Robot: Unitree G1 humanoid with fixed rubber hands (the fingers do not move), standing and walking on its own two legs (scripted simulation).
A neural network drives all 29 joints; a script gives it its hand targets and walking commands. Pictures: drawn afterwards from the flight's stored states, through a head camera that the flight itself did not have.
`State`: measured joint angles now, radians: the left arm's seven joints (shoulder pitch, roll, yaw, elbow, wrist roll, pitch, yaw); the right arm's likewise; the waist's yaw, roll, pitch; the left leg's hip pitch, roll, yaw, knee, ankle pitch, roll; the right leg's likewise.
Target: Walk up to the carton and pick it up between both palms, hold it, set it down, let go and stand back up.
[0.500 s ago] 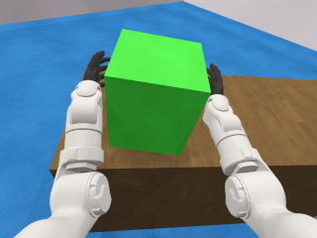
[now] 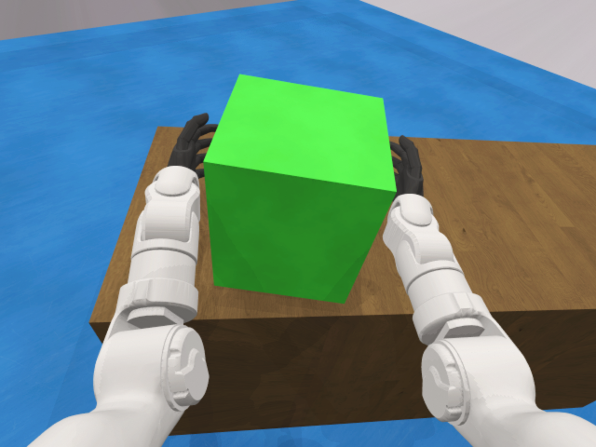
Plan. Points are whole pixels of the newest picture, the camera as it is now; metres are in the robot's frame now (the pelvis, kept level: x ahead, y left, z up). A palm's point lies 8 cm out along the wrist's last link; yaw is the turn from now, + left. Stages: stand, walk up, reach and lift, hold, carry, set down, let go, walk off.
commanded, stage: set down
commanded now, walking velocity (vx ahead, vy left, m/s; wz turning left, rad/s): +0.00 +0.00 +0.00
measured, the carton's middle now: (295, 195) +0.44 -0.01 +0.12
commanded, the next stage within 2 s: none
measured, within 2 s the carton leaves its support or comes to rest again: rests again in 1.62 s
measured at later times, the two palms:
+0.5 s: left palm (188, 182) +0.44 +0.14 +0.14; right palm (398, 207) +0.39 -0.16 +0.14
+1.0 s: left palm (192, 190) +0.45 +0.14 +0.12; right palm (394, 217) +0.40 -0.16 +0.12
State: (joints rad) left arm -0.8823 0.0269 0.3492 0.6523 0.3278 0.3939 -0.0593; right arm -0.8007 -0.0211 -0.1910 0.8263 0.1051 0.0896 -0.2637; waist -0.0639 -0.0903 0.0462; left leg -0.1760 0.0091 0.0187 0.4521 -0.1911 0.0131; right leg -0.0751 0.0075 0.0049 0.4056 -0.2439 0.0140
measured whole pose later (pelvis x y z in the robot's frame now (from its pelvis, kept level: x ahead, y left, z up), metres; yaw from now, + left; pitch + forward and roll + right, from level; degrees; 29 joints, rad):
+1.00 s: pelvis +0.02 +0.00 +0.00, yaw +0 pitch -3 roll -1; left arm -0.88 0.07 0.35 0.92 0.33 0.20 -0.10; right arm -0.72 0.09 -0.38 0.83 -0.09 0.03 -0.24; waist -0.07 -0.09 0.05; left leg -0.18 -0.01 0.02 0.44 -0.21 0.02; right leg -0.08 -0.01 0.00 0.40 -0.27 0.02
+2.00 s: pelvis +0.02 +0.00 +0.00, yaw +0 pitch -3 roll +0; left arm -0.87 0.07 0.43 1.02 0.33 0.04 -0.12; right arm -0.68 0.18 -0.54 0.83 -0.25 -0.11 -0.17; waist -0.07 -0.10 0.08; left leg -0.18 -0.01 0.02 0.44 -0.21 0.02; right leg -0.08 -0.01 0.00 0.40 -0.27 0.02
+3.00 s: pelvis +0.03 +0.00 +0.00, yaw +0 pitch -1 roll +0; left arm -0.88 0.10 0.45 1.04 0.30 -0.03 -0.08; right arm -0.67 0.17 -0.52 0.83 -0.31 -0.14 -0.16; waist -0.08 -0.10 0.10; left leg -0.22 -0.01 0.02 0.44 -0.21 0.02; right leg -0.12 -0.01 0.00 0.40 -0.27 0.02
